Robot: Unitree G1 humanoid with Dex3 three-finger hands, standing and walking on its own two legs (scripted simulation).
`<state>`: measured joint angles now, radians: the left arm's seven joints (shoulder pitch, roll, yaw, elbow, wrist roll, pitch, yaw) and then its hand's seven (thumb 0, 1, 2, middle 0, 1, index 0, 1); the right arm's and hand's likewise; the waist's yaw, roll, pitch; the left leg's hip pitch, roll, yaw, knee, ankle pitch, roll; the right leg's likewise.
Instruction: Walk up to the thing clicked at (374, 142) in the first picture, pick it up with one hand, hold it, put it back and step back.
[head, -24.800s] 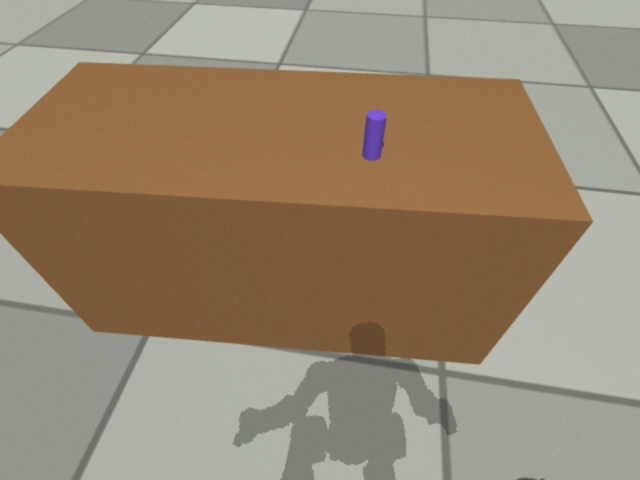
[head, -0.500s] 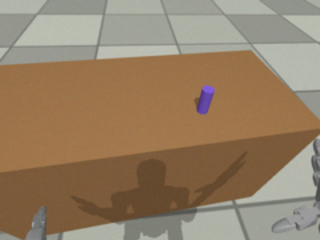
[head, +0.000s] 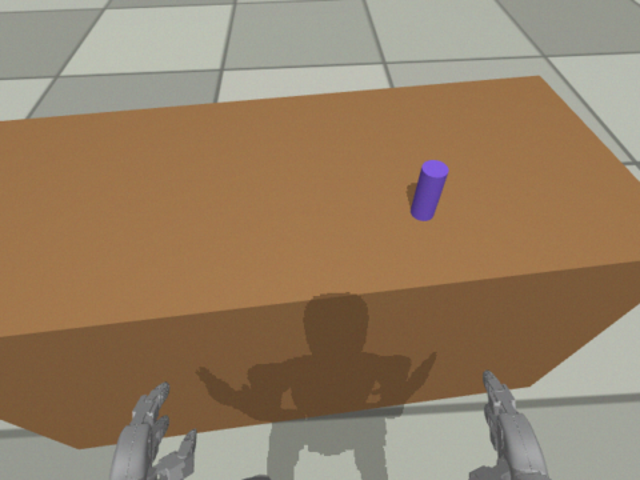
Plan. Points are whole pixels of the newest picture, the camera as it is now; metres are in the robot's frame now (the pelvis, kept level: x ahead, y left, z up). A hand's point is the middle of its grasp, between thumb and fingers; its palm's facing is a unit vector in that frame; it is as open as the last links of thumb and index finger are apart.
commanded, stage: home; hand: right
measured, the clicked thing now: (428, 191) +0.54 -0.20 +0.00
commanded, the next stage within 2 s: none
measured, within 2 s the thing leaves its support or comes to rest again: neither
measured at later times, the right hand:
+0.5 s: hand (461, 427) +0.19 -0.18 -0.10, palm faces -0.01 +0.95 -0.30, open 17.3 cm
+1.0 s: hand out of the picture +0.08 -0.25 -0.13, palm faces -0.08 +0.92 -0.37, open 17.3 cm
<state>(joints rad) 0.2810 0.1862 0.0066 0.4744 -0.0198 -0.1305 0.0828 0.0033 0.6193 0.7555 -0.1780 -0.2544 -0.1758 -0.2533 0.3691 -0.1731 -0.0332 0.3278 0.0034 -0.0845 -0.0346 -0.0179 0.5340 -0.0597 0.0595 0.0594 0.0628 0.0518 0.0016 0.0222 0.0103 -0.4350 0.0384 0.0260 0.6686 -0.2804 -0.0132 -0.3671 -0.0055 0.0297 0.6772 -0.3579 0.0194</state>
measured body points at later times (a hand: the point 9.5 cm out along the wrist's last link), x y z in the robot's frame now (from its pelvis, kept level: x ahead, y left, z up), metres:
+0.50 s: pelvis +0.03 +0.00 +0.00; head +0.06 +0.00 +0.45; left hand +0.17 +0.25 -0.11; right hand +0.19 -0.23 -0.08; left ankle +0.04 +0.13 -0.72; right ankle +0.00 -0.13 -0.72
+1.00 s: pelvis +0.01 +0.00 +0.02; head +0.00 +0.01 +0.47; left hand +0.05 +0.30 -0.12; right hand +0.09 -0.30 -0.10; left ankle +0.04 +0.13 -0.72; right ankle +0.00 -0.13 -0.72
